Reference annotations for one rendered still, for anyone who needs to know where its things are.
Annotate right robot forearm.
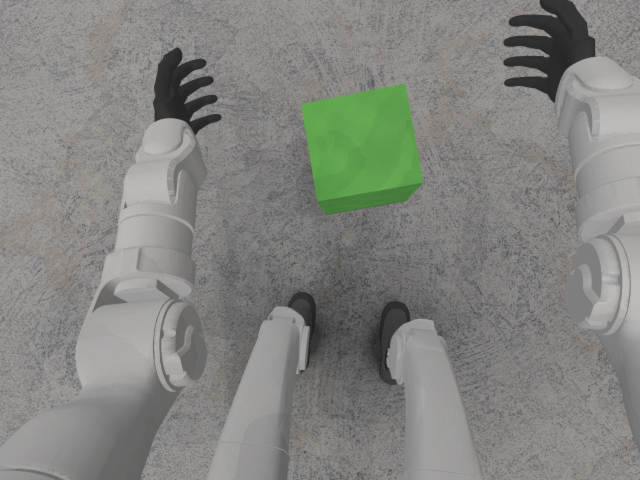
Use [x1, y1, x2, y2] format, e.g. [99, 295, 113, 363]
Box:
[554, 57, 640, 242]

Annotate left robot forearm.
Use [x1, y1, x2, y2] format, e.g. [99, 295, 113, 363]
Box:
[75, 118, 208, 382]

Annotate robot left upper arm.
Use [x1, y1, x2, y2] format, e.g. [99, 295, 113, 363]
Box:
[0, 298, 208, 480]

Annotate robot left hand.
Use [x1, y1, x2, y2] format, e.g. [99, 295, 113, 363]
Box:
[153, 47, 221, 136]

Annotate carton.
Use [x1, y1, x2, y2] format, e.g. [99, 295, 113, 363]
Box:
[301, 84, 424, 215]

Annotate robot right upper arm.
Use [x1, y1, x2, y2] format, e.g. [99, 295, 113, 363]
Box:
[564, 233, 640, 453]

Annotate right robot thigh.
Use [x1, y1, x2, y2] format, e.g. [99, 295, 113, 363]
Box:
[390, 328, 485, 480]

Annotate robot right hand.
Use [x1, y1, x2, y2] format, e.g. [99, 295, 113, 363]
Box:
[504, 0, 595, 103]

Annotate robot right shin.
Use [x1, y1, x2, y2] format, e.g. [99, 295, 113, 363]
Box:
[386, 319, 448, 373]

